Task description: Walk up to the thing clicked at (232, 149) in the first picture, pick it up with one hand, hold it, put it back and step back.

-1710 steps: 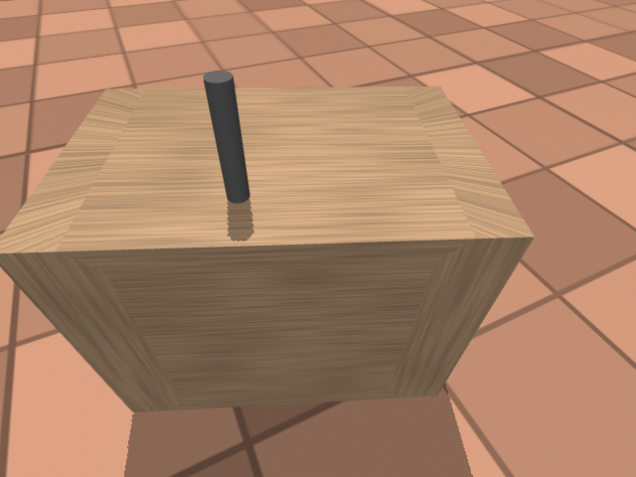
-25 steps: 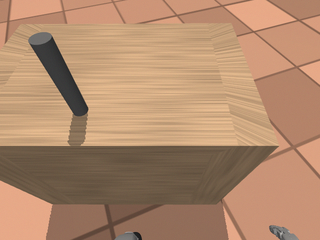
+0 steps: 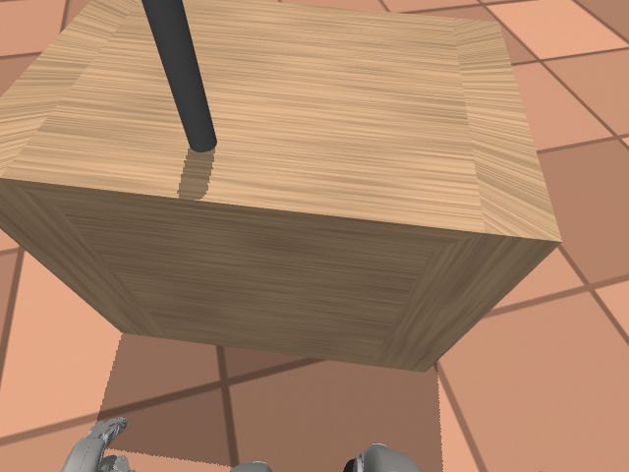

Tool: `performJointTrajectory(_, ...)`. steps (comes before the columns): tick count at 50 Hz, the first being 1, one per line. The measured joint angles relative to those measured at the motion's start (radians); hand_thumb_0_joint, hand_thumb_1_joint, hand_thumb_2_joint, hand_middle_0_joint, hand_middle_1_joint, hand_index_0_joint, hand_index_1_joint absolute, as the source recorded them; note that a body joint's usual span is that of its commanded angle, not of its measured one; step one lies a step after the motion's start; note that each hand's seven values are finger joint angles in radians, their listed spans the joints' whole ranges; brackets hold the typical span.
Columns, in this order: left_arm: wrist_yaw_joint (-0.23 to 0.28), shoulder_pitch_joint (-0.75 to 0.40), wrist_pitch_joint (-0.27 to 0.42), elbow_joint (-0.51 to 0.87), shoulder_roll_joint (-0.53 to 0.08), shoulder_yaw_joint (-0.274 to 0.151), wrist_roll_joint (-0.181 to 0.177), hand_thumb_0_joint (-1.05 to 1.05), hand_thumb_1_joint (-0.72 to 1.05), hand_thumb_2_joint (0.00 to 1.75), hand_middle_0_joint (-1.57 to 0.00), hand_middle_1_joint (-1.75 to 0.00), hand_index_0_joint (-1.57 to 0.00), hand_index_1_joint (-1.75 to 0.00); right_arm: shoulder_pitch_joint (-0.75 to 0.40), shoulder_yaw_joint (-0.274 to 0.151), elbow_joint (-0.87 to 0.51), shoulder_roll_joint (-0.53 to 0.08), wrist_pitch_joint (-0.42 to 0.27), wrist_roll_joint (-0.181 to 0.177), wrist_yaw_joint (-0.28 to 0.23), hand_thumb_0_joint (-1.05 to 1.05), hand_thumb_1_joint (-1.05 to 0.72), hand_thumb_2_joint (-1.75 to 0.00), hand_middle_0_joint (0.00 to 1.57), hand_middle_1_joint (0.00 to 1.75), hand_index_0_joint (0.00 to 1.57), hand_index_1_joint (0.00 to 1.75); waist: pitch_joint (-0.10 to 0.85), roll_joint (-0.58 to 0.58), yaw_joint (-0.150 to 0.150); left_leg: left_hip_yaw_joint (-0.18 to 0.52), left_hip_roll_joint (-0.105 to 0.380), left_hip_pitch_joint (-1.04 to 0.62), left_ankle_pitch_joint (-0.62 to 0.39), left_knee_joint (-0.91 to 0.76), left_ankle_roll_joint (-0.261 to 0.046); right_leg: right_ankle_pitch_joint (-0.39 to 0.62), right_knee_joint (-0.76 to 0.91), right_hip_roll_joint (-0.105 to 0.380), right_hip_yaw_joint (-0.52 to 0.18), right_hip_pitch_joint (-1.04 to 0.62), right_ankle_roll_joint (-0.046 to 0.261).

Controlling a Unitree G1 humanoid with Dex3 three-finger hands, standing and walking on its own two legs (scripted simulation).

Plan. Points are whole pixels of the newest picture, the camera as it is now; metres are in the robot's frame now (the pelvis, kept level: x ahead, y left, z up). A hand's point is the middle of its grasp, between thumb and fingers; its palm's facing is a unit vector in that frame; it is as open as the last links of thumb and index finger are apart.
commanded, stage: step back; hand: left
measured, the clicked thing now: (184, 79) +0.62 +0.21 +0.12
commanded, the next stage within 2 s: none
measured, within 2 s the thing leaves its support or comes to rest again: neither
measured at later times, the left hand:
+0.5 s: hand out of the picture -0.08 +0.28 -0.13, palm faces -0.10 -0.90 -0.43, open 7.4 cm
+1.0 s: hand out of the picture -0.16 +0.31 -0.13, palm faces -0.02 -0.93 -0.36, open 7.4 cm
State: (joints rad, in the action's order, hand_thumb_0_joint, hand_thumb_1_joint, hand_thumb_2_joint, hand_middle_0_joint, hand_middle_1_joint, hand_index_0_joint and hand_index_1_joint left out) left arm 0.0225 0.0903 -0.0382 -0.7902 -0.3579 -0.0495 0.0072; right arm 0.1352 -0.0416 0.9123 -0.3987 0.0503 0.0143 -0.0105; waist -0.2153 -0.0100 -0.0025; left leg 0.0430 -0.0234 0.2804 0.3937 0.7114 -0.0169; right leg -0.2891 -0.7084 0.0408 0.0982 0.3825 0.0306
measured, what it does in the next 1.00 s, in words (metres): walks backwards: right foot, then left foot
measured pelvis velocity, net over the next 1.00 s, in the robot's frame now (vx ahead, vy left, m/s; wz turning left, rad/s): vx -0.30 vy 0.05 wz -0.04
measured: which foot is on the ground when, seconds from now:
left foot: down 0.00-0.46, up 0.48-0.78, down 0.80-1.00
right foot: down 0.00-0.02, up 0.04-0.40, down 0.42-0.84, up 0.86-1.00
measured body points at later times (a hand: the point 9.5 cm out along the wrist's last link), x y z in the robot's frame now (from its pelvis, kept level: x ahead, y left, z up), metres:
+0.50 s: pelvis -0.16 +0.01 +0.00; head -0.11 -0.02 +0.45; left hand -0.08 +0.32 -0.10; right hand -0.05 -0.31 -0.12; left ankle -0.03 +0.12 -0.70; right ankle -0.17 -0.11 -0.72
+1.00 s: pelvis -0.30 +0.05 +0.02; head -0.25 +0.08 +0.46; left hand -0.16 +0.36 -0.11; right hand -0.24 -0.27 -0.09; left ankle -0.28 +0.17 -0.71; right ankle -0.33 -0.09 -0.62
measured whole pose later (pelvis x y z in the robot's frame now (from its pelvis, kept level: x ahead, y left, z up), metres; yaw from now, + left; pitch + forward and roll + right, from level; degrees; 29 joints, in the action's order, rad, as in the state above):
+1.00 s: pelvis -0.30 +0.05 +0.02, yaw -2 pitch -2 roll -2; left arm 0.03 0.10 -0.07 -0.83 -0.40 -0.07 0.00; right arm 0.19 -0.04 0.89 -0.36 0.06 0.04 0.00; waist -0.15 -0.04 0.01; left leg 0.04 0.01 0.28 0.29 0.59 -0.02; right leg -0.51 -1.20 -0.11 -0.13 0.49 0.01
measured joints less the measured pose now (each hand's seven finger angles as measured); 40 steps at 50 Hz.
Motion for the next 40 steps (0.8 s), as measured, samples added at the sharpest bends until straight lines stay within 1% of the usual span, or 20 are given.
performJointTrajectory(2,-0.003,0.005,-0.012,-0.015,-0.016,-0.003,-0.003,0.01,0.9,0.9,-0.21,-0.3,-0.21,-0.3,-0.002,-0.004,-0.01,0.011,-0.002,0.006,0.007,0.01,-0.91,-0.9,0.2,0.3,0.2,0.3,0.008,-0.04,-0.008,-0.027,-0.023,0.0,-0.018,0.001,-0.006,0.003,-0.027,0.018,-0.036,0.017,-0.006)
performJointTrajectory(4,0.001,0.015,-0.024,-0.039,-0.018,-0.01,-0.001,0.01,0.9,0.9,-0.21,-0.3,-0.21,-0.3,0.002,-0.004,-0.021,0.01,-0.002,0.01,0.018,0.01,-0.91,-0.9,0.2,0.3,0.2,0.3,0.031,-0.028,-0.002,-0.027,-0.008,0.01,-0.022,0.007,-0.016,-0.175,-0.155,-0.043,-0.103,0.047,-0.009)
performJointTrajectory(6,0.004,0.025,-0.032,-0.058,-0.023,-0.017,0.001,0.01,0.9,0.9,-0.21,-0.3,-0.21,-0.3,0.006,-0.003,-0.026,0.014,-0.001,0.017,0.017,0.01,-0.91,-0.9,0.2,0.3,0.21,0.3,0.052,-0.008,0.01,-0.012,0.012,0.012,-0.05,-0.02,-0.022,-0.262,-0.339,-0.115,-0.158,0.075,-0.01)
performJointTrajectory(8,0.004,0.04,-0.029,-0.062,-0.036,-0.026,-0.005,0.01,0.9,0.9,-0.21,-0.3,-0.21,-0.3,0.005,0.0,-0.029,0.023,0.002,0.021,0.013,0.01,-0.91,-0.9,0.2,0.3,0.21,0.3,0.071,-0.01,0.005,-0.019,0.021,0.012,-0.096,-0.075,-0.021,-0.255,-0.469,-0.157,-0.203,0.09,-0.009)
performJointTrajectory(10,0.002,0.056,-0.022,-0.059,-0.049,-0.035,-0.007,0.01,0.9,0.9,-0.21,-0.3,-0.21,-0.3,-0.005,0.003,-0.035,0.029,0.002,0.018,0.01,0.01,-0.9,-0.9,0.2,0.3,0.21,0.3,0.078,-0.014,-0.006,-0.03,0.027,0.021,-0.137,-0.119,-0.022,-0.228,-0.529,-0.171,-0.226,0.085,-0.02)
performJointTrajectory(13,0.003,0.08,-0.012,-0.058,-0.062,-0.042,-0.003,0.01,0.9,0.9,-0.21,-0.3,-0.21,-0.3,-0.032,0.004,-0.054,0.031,-0.002,0.011,0.008,0.01,-0.9,-0.9,0.2,0.3,0.21,0.3,0.063,-0.012,-0.021,-0.052,0.037,0.041,-0.182,-0.149,-0.025,-0.205,-0.484,-0.154,-0.232,0.039,-0.05)
performJointTrajectory(17,0.0,0.107,-0.01,-0.075,-0.065,-0.037,0.0,0.01,0.91,0.9,-0.21,-0.3,-0.2,-0.3,-0.07,0.003,-0.087,0.029,-0.006,0.008,0.011,0.01,-0.9,-0.9,0.2,0.3,0.21,0.3,0.029,-0.002,-0.028,-0.087,0.051,0.079,-0.217,-0.139,-0.022,-0.209,-0.276,-0.1,-0.2,-0.052,-0.073)
performJointTrajectory(19,-0.003,0.118,-0.006,-0.085,-0.057,-0.03,0.001,0.01,0.91,0.9,-0.21,-0.3,-0.2,-0.3,-0.083,0.001,-0.097,0.024,-0.001,0.009,0.013,0.0,-0.9,-0.9,0.2,0.3,0.21,0.3,0.021,0.009,-0.03,-0.102,0.06,0.106,-0.226,-0.115,-0.015,-0.194,-0.129,-0.071,-0.172,-0.107,-0.07)
performJointTrajectory(21,-0.007,0.126,0.002,-0.098,-0.048,-0.026,0.004,0.01,0.91,0.9,-0.21,-0.3,-0.21,-0.3,-0.09,-0.001,-0.098,0.016,0.009,0.005,0.016,0.0,-0.9,-0.9,0.2,0.3,0.21,0.3,0.02,0.027,-0.029,-0.109,0.07,0.14,-0.23,-0.079,-0.004,-0.129,0.03,-0.057,-0.147,-0.167,-0.051)
performJointTrajectory(23,-0.011,0.122,0.006,-0.114,-0.01,-0.022,0.015,0.01,0.91,0.9,-0.21,-0.3,-0.21,-0.3,-0.089,-0.012,-0.078,-0.006,0.022,-0.002,0.015,0.0,-0.9,-0.9,0.2,0.3,0.21,0.3,0.007,0.102,-0.012,-0.06,0.098,0.161,-0.216,-0.044,-0.001,-0.092,0.061,-0.096,-0.108,-0.183,-0.028)
performJointTrajectory(24,-0.017,0.132,0.006,-0.11,0.0,-0.018,0.02,0.01,0.91,0.9,-0.21,-0.3,-0.21,-0.3,-0.075,-0.016,-0.065,-0.006,0.03,-0.005,0.013,0.0,-0.9,-0.9,0.2,0.3,0.21,0.3,0.021,0.11,-0.011,-0.028,0.075,0.181,-0.126,-0.008,0.004,-0.085,0.056,-0.093,-0.101,-0.173,-0.022)
performJointTrajectory(25,-0.022,0.144,0.005,-0.103,0.003,-0.014,0.025,0.01,0.91,0.9,-0.21,-0.3,-0.21,-0.3,-0.059,-0.018,-0.051,-0.001,0.039,-0.005,0.011,0.0,-0.91,-0.9,0.2,0.3,0.21,0.3,0.039,0.096,-0.024,0.001,0.034,0.205,-0.03,0.072,0.014,-0.081,0.047,-0.079,-0.112,-0.155,-0.015)
performJointTrajectory(26,-0.023,0.156,0.003,-0.098,0.004,-0.013,0.029,0.01,0.9,0.9,-0.21,-0.3,-0.21,-0.3,-0.044,-0.018,-0.038,0.005,0.046,-0.006,0.011,0.01,-0.91,-0.9,0.2,0.3,0.2,0.3,0.052,0.075,-0.041,0.025,-0.007,0.224,0.026,0.173,0.02,-0.072,0.047,-0.062,-0.133,-0.141,-0.009)
performJointTrajectory(27,-0.021,0.164,0.001,-0.095,0.007,-0.013,0.03,0.01,0.9,0.9,-0.21,-0.3,-0.21,-0.3,-0.03,-0.017,-0.029,0.006,0.05,-0.008,0.013,0.01,-0.91,-0.9,0.2,0.3,0.2,0.3,0.062,0.058,-0.051,0.05,-0.042,0.235,0.044,0.267,0.022,-0.057,0.059,-0.047,-0.151,-0.134,-0.009)
performJointTrajectory(29,-0.017,0.162,-0.007,-0.094,0.014,-0.015,0.03,0.01,0.9,0.9,-0.21,-0.3,-0.21,-0.3,0.006,-0.019,-0.022,-0.002,0.042,-0.016,0.014,0.01,-0.91,-0.9,0.2,0.3,0.2,0.3,0.079,0.051,-0.038,0.104,-0.088,0.239,0.033,0.391,0.024,-0.017,0.101,-0.026,-0.15,-0.126,-0.018)
performJointTrajectory(31,-0.015,0.144,-0.01,-0.083,0.017,-0.02,0.029,0.01,0.9,0.9,-0.21,-0.3,-0.21,-0.3,0.044,-0.019,-0.017,-0.014,0.031,-0.017,0.008,0.01,-0.91,-0.9,0.2,0.3,0.2,0.3,0.092,0.055,-0.02,0.133,-0.099,0.221,0.027,0.446,0.034,0.011,0.124,-0.017,-0.133,-0.105,-0.024)
performJointTrajectory(33,-0.01,0.117,-0.004,-0.057,0.014,-0.022,0.031,0.01,0.9,0.9,-0.21,-0.3,-0.21,-0.3,0.073,-0.018,-0.009,-0.027,0.029,-0.015,0.001,0.01,-0.91,-0.9,0.2,0.3,0.2,0.3,0.089,0.06,-0.011,0.133,-0.086,0.175,0.043,0.426,0.044,0.029,0.123,-0.013,-0.119,-0.077,-0.027)
performJointTrajectory(36,0.0,0.061,0.005,-0.016,0.009,-0.024,0.031,0.01,0.9,0.9,-0.21,-0.3,-0.21,-0.3,0.1,-0.02,0.007,-0.037,0.031,-0.007,-0.008,0.01,-0.91,-0.9,0.2,0.3,0.2,0.3,0.066,0.067,0.005,0.106,-0.047,0.096,0.099,0.307,0.052,0.044,0.103,-0.003,-0.085,-0.037,-0.032)
performJointTrajectory(38,0.006,0.024,0.008,0.009,-0.001,-0.023,0.027,0.01,0.9,0.9,-0.21,-0.3,-0.21,-0.3,0.104,-0.019,0.011,-0.034,0.028,-0.003,-0.009,0.01,-0.91,-0.9,0.2,0.3,0.2,0.3,0.047,0.056,0.013,0.067,-0.017,0.038,0.113,0.172,0.045,0.051,0.076,0.011,-0.068,-0.007,-0.039)
performJointTrajectory(40,0.007,-0.01,0.004,0.025,-0.015,-0.021,0.02,0.01,0.9,0.9,-0.21,-0.3,-0.21,-0.3,0.104,-0.018,0.009,-0.028,0.02,0.003,-0.005,0.01,-0.91,-0.9,0.2,0.3,0.2,0.3,0.032,0.039,0.021,0.033,0.008,-0.022,0.066,0.012,0.03,0.051,0.035,0.027,-0.054,0.028,-0.05)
